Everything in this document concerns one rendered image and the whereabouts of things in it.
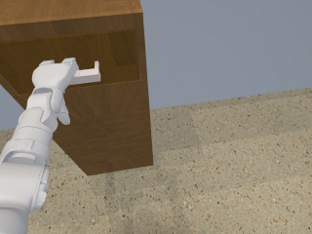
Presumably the robot left upper arm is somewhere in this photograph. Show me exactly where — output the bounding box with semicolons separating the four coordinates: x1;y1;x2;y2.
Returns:
0;162;50;234

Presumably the robot left hand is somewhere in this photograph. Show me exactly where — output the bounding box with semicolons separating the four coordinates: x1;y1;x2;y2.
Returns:
32;58;80;125

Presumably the handle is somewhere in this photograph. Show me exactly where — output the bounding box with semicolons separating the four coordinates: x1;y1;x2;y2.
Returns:
69;60;101;85

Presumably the left robot forearm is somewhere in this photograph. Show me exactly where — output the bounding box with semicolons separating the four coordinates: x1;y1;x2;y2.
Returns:
0;84;63;167

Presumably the cabinet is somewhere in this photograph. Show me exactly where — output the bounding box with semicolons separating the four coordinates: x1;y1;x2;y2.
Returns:
0;0;154;176

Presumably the drawer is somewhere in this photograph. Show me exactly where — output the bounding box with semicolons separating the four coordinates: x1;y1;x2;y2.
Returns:
0;28;140;95

